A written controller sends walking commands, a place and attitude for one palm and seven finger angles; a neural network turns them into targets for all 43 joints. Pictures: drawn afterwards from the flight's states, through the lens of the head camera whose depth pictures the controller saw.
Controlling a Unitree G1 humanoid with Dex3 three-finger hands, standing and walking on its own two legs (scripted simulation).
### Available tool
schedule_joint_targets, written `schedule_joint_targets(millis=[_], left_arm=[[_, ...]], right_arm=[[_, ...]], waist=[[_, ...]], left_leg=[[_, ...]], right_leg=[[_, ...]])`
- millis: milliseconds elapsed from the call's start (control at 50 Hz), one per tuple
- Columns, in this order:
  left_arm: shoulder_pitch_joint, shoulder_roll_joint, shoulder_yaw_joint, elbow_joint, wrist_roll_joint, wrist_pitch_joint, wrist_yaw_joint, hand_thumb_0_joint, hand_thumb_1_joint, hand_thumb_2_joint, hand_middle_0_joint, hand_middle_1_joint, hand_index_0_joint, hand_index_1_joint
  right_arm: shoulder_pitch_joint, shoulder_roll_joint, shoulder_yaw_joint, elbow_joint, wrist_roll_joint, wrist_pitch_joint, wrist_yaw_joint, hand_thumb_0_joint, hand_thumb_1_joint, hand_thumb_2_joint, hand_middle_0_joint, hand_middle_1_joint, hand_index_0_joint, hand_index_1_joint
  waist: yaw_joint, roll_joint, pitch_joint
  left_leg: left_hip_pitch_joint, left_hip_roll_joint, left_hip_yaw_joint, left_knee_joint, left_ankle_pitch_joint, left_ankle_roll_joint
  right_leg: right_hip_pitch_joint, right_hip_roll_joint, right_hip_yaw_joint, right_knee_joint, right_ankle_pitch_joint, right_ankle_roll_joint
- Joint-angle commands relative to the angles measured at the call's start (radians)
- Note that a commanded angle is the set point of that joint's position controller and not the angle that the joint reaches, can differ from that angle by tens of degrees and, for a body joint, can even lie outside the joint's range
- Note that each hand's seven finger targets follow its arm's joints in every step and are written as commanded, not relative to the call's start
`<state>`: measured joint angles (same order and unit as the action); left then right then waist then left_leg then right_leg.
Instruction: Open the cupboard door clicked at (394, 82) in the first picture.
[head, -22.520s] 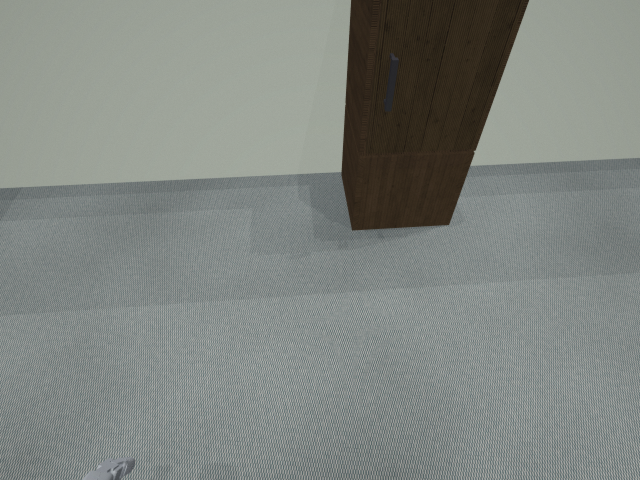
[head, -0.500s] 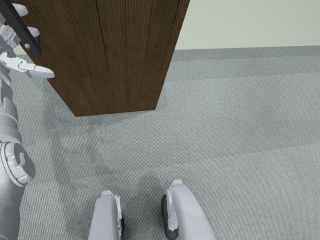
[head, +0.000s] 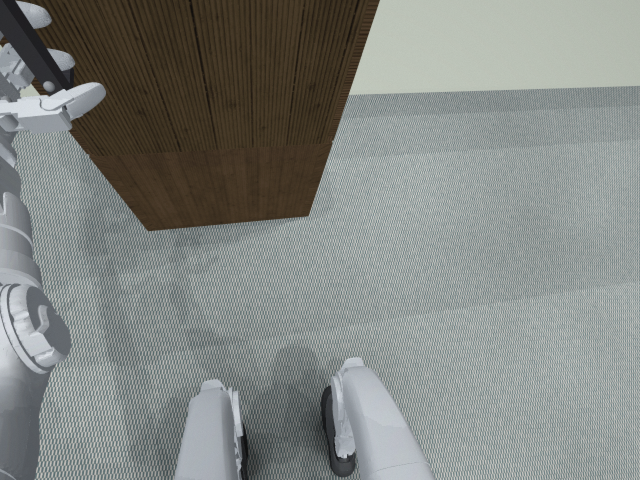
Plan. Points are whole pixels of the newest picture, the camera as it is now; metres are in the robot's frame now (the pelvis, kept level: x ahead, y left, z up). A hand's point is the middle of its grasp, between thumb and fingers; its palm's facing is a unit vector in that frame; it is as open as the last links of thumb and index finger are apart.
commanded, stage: close the thumb around the handle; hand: left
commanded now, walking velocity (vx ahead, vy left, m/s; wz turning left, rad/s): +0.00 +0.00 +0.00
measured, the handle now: (34, 37) +0.59 +0.25 +0.06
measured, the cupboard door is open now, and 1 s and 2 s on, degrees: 0 19 46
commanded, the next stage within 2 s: pull the door open along its arc in 0.32 s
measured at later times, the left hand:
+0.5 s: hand (62, 90) +0.54 +0.22 +0.05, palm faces +0.06 -1.00 -0.01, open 5.6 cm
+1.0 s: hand (104, 184) +0.43 +0.18 +0.05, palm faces +0.26 -0.96 +0.07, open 5.8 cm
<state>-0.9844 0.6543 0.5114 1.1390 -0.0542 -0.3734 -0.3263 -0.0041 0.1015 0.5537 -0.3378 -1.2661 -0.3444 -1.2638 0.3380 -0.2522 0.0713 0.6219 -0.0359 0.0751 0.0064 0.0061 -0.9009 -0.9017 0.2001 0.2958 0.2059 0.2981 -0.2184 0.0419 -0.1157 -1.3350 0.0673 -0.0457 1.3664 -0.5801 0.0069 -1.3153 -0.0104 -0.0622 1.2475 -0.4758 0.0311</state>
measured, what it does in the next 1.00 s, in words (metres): stands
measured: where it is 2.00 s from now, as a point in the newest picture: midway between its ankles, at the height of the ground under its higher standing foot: (289, 461)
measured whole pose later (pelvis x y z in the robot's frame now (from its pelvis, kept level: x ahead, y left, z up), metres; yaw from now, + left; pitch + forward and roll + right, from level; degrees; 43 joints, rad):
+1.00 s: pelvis +0.02 +0.00 +0.03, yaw +1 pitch +25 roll -2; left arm -0.37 0.17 0.30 0.61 -0.16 -0.44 0.05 0.02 0.73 0.78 -0.32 -1.32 -0.36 -1.31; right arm 0.29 -0.24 0.00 0.56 -0.02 0.04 0.04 0.01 -0.90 -0.90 0.20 0.30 0.20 0.30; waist -0.10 0.03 -0.18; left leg -1.09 0.06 0.00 1.21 -0.57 0.00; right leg -1.10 -0.02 -0.03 1.14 -0.48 0.03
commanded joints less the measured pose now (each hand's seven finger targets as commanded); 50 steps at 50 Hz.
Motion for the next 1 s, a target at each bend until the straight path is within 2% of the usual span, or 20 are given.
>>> schedule_joint_targets(millis=[0,20,40,100,160,240,260,320,400,420,480,580,600,700,800,820,840,860,880,980], left_arm=[[-0.368,0.266,0.019,-0.172,-0.020,-0.060,0.010,0.000,0.620,0.780,-0.380,-1.320,-0.380,-1.320],[-0.379,0.249,0.003,-0.168,-0.020,-0.056,0.010,0.000,0.676,0.804,-0.384,-1.326,-0.384,-1.326],[-0.370,0.278,0.024,-0.157,-0.016,-0.053,0.014,0.000,0.732,0.828,-0.388,-1.332,-0.388,-1.332],[-0.379,0.283,0.026,-0.201,-0.010,-0.075,0.019,0.000,0.900,0.900,-0.400,-1.350,-0.400,-1.350],[-0.383,0.256,0.011,-0.212,-0.019,-0.095,0.018,0.000,0.900,0.900,-0.400,-1.350,-0.400,-1.350],[-0.380,0.282,0.033,-0.171,-0.026,-0.088,0.013,0.000,0.900,0.900,-0.400,-1.350,-0.400,-1.350],[-0.372,0.316,0.060,-0.172,-0.026,-0.091,0.012,0.000,0.900,0.900,-0.400,-1.350,-0.400,-1.350],[-0.371,0.338,0.071,-0.189,-0.014,-0.091,0.018,0.000,0.900,0.900,-0.400,-1.350,-0.400,-1.350],[-0.366,0.307,0.052,-0.227,-0.009,-0.101,0.030,0.000,0.900,0.900,-0.400,-1.350,-0.400,-1.350],[-0.426,0.239,-0.008,-0.242,-0.011,-0.101,0.033,0.000,0.900,0.900,-0.400,-1.350,-0.400,-1.350],[-0.327,0.242,0.019,-0.211,-0.016,-0.097,0.040,0.000,0.900,0.900,-0.400,-1.350,-0.400,-1.350],[-0.214,0.219,0.017,-0.306,-0.033,-0.102,0.029,0.000,0.900,0.900,-0.400,-1.350,-0.400,-1.350],[-0.174,0.205,0.014,-0.318,-0.041,-0.099,0.026,0.000,0.900,0.900,-0.400,-1.350,-0.400,-1.350],[0.066,0.110,-0.019,-0.416,-0.079,-0.091,0.022,0.000,0.900,0.900,-0.400,-1.350,-0.400,-1.350],[0.244,-0.020,-0.081,-0.542,-0.121,-0.100,0.047,0.000,0.900,0.900,-0.400,-1.350,-0.400,-1.350],[0.282,-0.052,-0.094,-0.558,-0.129,-0.102,0.055,0.000,0.900,0.900,-0.400,-1.350,-0.400,-1.350],[0.323,-0.108,-0.017,-0.608,-0.191,-0.111,0.162,0.000,0.900,0.900,-0.400,-1.350,-0.400,-1.350],[0.407,-0.182,-0.042,-0.608,-0.192,-0.113,0.251,0.000,0.900,0.900,-0.400,-1.350,-0.400,-1.350],[0.428,-0.270,-0.091,-0.631,-0.192,-0.117,0.313,0.000,0.900,0.900,-0.400,-1.350,-0.400,-1.350],[0.577,-0.424,-0.209,-0.782,-0.066,-0.157,0.602,0.000,0.900,0.900,-0.400,-1.350,-0.400,-1.350]], right_arm=[[0.207,-0.209,-0.074,-0.024,0.000,-0.008,-0.013,0.000,-0.900,-0.900,0.200,0.300,0.200,0.300],[0.203,-0.208,-0.072,-0.024,0.002,-0.009,-0.014,0.000,-0.900,-0.900,0.200,0.300,0.200,0.300],[0.208,-0.210,-0.071,-0.026,0.000,-0.008,-0.016,0.000,-0.900,-0.900,0.200,0.300,0.200,0.300],[0.205,-0.207,-0.074,-0.032,-0.002,-0.009,-0.013,0.000,-0.900,-0.900,0.200,0.300,0.200,0.300],[0.200,-0.203,-0.075,-0.030,-0.003,-0.011,-0.011,0.000,-0.900,-0.900,0.200,0.300,0.200,0.300],[0.195,-0.208,-0.073,-0.032,0.002,-0.009,-0.015,0.000,-0.900,-0.900,0.200,0.300,0.200,0.300],[0.194,-0.209,-0.070,-0.037,0.002,-0.010,-0.017,0.000,-0.900,-0.900,0.200,0.300,0.200,0.300],[0.190,-0.208,-0.070,-0.043,0.000,-0.007,-0.018,0.000,-0.900,-0.900,0.200,0.300,0.200,0.300],[0.189,-0.207,-0.074,-0.046,-0.002,-0.005,-0.012,0.000,-0.900,-0.900,0.200,0.300,0.200,0.300],[0.183,-0.201,-0.075,-0.041,-0.002,-0.008,-0.011,0.000,-0.900,-0.900,0.200,0.300,0.200,0.300],[0.192,-0.207,-0.079,-0.043,-0.001,-0.008,-0.009,0.000,-0.900,-0.900,0.200,0.300,0.200,0.300],[0.175,-0.200,-0.086,-0.064,0.006,-0.007,-0.001,0.000,-0.900,-0.900,0.200,0.300,0.200,0.300],[0.169,-0.194,-0.088,-0.068,0.009,-0.007,-0.001,0.000,-0.900,-0.900,0.200,0.300,0.200,0.300],[0.139,-0.182,-0.101,-0.094,0.027,-0.011,0.004,0.000,-0.900,-0.900,0.200,0.300,0.200,0.300],[0.095,-0.164,-0.113,-0.119,0.039,-0.028,0.008,0.000,-0.900,-0.900,0.200,0.300,0.200,0.300],[0.088,-0.158,-0.117,-0.121,0.041,-0.033,0.008,0.000,-0.900,-0.900,0.200,0.300,0.200,0.300],[0.074,-0.141,-0.120,-0.134,0.034,-0.043,0.005,0.000,-0.900,-0.900,0.200,0.300,0.200,0.300],[0.060,-0.132,-0.119,-0.140,0.030,-0.051,0.009,0.000,-0.900,-0.900,0.200,0.300,0.200,0.300],[0.043,-0.124,-0.119,-0.138,0.030,-0.059,0.017,0.000,-0.900,-0.900,0.200,0.300,0.200,0.300],[0.020,-0.099,-0.128,-0.150,-0.010,-0.064,0.048,0.000,-0.900,-0.900,0.200,0.300,0.200,0.300]], waist=[[-0.004,0.200,-0.577],[-0.015,0.182,-0.556],[-0.009,0.169,-0.549],[0.003,0.215,-0.596],[-0.005,0.216,-0.591],[-0.010,0.158,-0.564],[0.004,0.181,-0.574],[0.013,0.192,-0.598],[0.016,0.220,-0.619],[-0.014,0.230,-0.610],[0.012,0.184,-0.603],[0.052,0.198,-0.668],[0.057,0.162,-0.662],[0.098,0.130,-0.626],[0.115,0.091,-0.549],[0.114,0.058,-0.534],[0.157,0.062,-0.508],[0.166,0.068,-0.473],[0.151,0.055,-0.450],[0.181,0.050,-0.476]], left_leg=[[0.503,-0.020,-0.043,-0.160,0.489,0.009],[0.476,-0.020,-0.034,-0.158,0.460,0.015],[0.458,-0.021,-0.034,-0.161,0.453,0.016],[0.513,-0.019,-0.038,-0.163,0.500,0.009],[0.528,-0.019,-0.040,-0.155,0.520,0.008],[0.446,-0.024,-0.027,-0.155,0.447,0.017],[0.443,-0.025,-0.027,-0.152,0.457,0.016],[0.456,-0.024,-0.027,-0.151,0.475,0.014],[0.514,-0.020,-0.035,-0.156,0.504,0.007],[0.522,-0.020,-0.038,-0.153,0.494,0.008],[0.515,-0.021,-0.035,-0.167,0.476,0.007],[0.548,-0.028,-0.020,-0.185,0.517,0.005],[0.527,-0.029,-0.013,-0.190,0.510,0.009],[0.540,-0.036,0.004,-0.233,0.525,0.006],[0.528,-0.045,0.026,-0.269,0.500,0.004],[0.514,-0.048,0.033,-0.273,0.479,0.006],[0.492,-0.050,0.039,-0.288,0.478,-0.002],[0.493,-0.048,0.036,-0.300,0.471,-0.012],[0.494,-0.046,0.040,-0.304,0.464,-0.019],[0.531,-0.044,0.054,-0.306,0.546,-0.038]], right_leg=[[0.246,0.050,-0.008,-0.120,0.261,-0.045],[0.249,0.051,-0.002,-0.127,0.254,-0.041],[0.265,0.050,-0.002,-0.126,0.254,-0.042],[0.257,0.050,-0.003,-0.118,0.270,-0.046],[0.247,0.052,-0.002,-0.116,0.283,-0.049],[0.295,0.053,0.007,-0.125,0.267,-0.041],[0.297,0.051,0.008,-0.114,0.274,-0.046],[0.305,0.049,0.008,-0.108,0.285,-0.043],[0.273,0.049,0.002,-0.105,0.277,-0.045],[0.246,0.049,0.002,-0.110,0.268,-0.042],[0.270,0.050,-0.001,-0.118,0.256,-0.044],[0.347,0.050,0.008,-0.126,0.313,-0.044],[0.386,0.051,0.012,-0.134,0.332,-0.043],[0.444,0.052,0.008,-0.160,0.362,-0.043],[0.486,0.048,0.007,-0.187,0.368,-0.040],[0.506,0.049,0.008,-0.193,0.372,-0.038],[0.518,0.044,-0.002,-0.198,0.365,-0.035],[0.497,0.045,-0.011,-0.199,0.337,-0.038],[0.481,0.042,-0.015,-0.197,0.326,-0.036],[0.522,0.034,-0.016,-0.166,0.389,-0.050]])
